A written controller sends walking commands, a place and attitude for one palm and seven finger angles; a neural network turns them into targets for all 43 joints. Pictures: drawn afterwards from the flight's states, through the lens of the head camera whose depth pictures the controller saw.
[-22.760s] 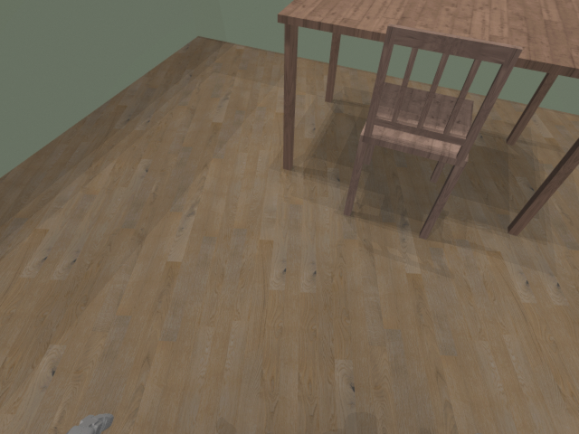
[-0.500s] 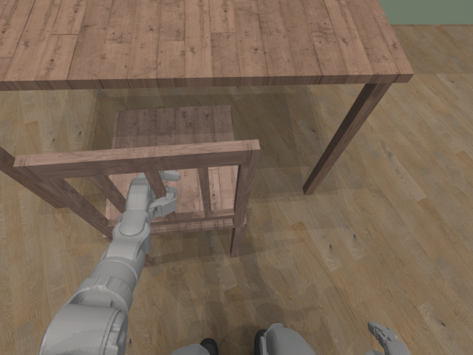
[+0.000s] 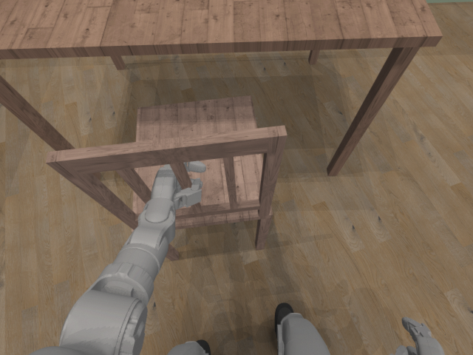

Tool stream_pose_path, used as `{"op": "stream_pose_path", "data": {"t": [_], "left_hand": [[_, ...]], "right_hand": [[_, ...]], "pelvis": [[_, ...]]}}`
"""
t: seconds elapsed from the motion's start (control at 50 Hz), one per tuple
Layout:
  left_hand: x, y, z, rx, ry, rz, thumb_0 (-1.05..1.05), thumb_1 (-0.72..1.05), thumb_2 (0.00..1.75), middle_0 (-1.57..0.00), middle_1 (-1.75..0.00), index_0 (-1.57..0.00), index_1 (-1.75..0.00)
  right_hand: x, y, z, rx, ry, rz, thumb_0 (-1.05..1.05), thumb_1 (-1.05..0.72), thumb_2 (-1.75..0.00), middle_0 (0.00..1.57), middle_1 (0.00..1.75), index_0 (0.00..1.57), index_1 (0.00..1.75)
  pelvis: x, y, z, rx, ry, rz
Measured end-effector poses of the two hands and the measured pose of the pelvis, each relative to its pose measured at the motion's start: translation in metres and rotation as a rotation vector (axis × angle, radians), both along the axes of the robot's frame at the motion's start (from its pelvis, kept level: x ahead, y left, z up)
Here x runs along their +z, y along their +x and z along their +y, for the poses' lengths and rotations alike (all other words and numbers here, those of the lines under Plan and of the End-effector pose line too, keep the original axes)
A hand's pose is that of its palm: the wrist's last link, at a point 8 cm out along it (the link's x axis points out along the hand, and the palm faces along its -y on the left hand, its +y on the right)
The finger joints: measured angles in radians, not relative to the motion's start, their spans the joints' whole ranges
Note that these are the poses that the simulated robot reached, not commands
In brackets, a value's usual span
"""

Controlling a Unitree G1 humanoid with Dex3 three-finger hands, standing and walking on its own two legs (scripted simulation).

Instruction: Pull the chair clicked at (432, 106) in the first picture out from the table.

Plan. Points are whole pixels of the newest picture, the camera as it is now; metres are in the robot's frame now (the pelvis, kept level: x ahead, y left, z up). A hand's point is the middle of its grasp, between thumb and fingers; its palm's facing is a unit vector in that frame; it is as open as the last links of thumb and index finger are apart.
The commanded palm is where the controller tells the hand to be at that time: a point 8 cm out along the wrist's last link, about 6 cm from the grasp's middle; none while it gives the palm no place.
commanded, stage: step backward, pulling the chair out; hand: left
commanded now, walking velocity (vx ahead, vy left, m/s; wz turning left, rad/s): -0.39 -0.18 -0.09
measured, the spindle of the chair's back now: (188, 189) +0.42 +0.09 -0.10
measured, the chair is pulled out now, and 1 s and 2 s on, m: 0.17 0.40 0.64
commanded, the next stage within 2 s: stop walking, hand still on the chair in 1.50 s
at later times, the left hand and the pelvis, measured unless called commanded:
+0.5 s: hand (178, 250) +0.29 +0.10 -0.06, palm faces -0.17 -0.97 -0.15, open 5.0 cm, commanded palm +0.28 +0.15 -0.06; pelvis -0.10 +0.04 +0.00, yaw -6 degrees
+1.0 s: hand (170, 330) +0.16 +0.10 -0.06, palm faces -0.15 -0.98 -0.14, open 4.9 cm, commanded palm +0.16 +0.16 -0.06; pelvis -0.22 +0.05 +0.00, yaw -3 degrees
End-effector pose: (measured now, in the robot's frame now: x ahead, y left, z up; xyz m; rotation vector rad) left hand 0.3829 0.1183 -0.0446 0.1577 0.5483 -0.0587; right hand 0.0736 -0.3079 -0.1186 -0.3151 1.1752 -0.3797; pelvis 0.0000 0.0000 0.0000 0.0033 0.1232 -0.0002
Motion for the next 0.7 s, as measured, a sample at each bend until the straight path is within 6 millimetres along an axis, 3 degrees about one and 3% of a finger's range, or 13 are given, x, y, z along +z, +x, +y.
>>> {"op": "stream_pose_path", "data": {"t": [0.14, 0.24, 0.32, 0.48, 0.6, 0.7], "left_hand": [[-0.001, -0.033, 0.009, -0.082, -0.007, -0.031, 0.03, 0.74, 0.79, -0.29, -1.23, -0.50, -1.45], [-0.001, -0.058, 0.015, -0.064, 0.005, -0.032, 0.03, 0.74, 0.81, -0.31, -1.22, -0.50, -1.45], [0.000, -0.074, 0.019, -0.054, 0.006, -0.026, 0.04, 0.73, 0.82, -0.32, -1.21, -0.50, -1.45], [0.000, -0.102, 0.031, -0.081, 0.008, -0.034, 0.03, 0.74, 0.82, -0.32, -1.22, -0.50, -1.45], [0.000, -0.128, 0.036, -0.046, 0.023, -0.038, 0.04, 0.73, 0.83, -0.34, -1.21, -0.50, -1.45], [0.002, -0.151, 0.037, -0.008, 0.046, -0.034, 0.04, 0.73, 0.83, -0.36, -1.20, -0.50, -1.45]], "right_hand": [[0.013, -0.021, 0.045, -0.025, 0.049, -0.075, 0.00, -0.91, -0.90, 0.20, 0.30, 0.20, 0.30], [-0.006, -0.045, 0.081, -0.018, 0.182, -0.065, 0.00, -0.91, -0.90, 0.20, 0.30, 0.20, 0.30], [-0.018, -0.071, 0.096, -0.041, 0.210, -0.044, 0.00, -0.91, -0.90, 0.20, 0.30, 0.21, 0.30], [-0.012, -0.121, 0.099, -0.054, 0.135, -0.041, 0.00, -0.91, -0.90, 0.20, 0.30, 0.21, 0.30], [-0.011, -0.159, 0.096, -0.038, 0.183, -0.022, 0.00, -0.91, -0.90, 0.20, 0.30, 0.21, 0.30], [-0.018, -0.191, 0.079, -0.075, 0.201, -0.013, 0.00, -0.91, -0.90, 0.20, 0.30, 0.21, 0.30]], "pelvis": [[0.002, -0.028, 0.018, -0.073, 0.018, -0.032], [0.001, -0.039, 0.017, -0.091, -0.014, -0.044], [-0.001, -0.058, 0.023, -0.082, -0.019, -0.039], [-0.003, -0.095, 0.044, -0.101, 0.001, -0.049], [-0.001, -0.119, 0.031, -0.106, -0.007, -0.056], [0.000, -0.147, 0.020, -0.109, -0.041, -0.065]]}}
